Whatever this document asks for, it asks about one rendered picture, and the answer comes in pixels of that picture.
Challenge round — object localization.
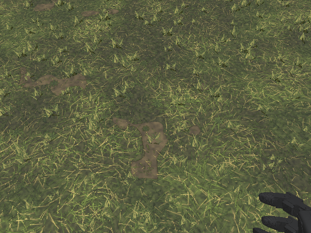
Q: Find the robot right hand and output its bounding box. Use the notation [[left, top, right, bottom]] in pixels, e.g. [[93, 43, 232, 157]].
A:
[[253, 191, 311, 233]]

